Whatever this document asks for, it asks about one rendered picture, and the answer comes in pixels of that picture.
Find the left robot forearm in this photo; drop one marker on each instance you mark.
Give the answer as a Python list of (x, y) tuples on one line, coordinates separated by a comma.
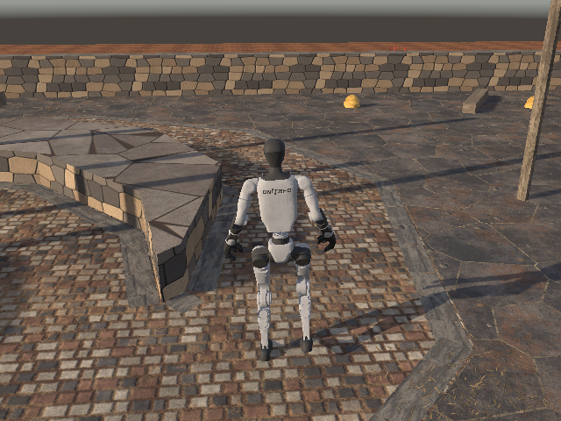
[(233, 232)]

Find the right robot upper arm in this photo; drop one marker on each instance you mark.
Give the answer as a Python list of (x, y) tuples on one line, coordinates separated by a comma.
[(303, 182)]

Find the right robot hand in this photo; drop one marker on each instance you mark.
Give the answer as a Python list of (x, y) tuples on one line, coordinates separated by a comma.
[(331, 239)]

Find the left robot upper arm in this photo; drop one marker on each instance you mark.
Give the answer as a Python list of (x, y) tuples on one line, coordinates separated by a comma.
[(244, 201)]

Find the left robot foot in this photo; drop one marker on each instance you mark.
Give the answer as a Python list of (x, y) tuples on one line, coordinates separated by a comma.
[(265, 353)]

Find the right robot shin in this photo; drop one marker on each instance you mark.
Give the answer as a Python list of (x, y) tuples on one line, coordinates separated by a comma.
[(305, 311)]

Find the right robot forearm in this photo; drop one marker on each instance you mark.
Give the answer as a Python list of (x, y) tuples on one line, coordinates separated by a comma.
[(324, 226)]

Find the left robot hand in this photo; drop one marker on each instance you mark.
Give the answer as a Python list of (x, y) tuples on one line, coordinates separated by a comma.
[(228, 248)]

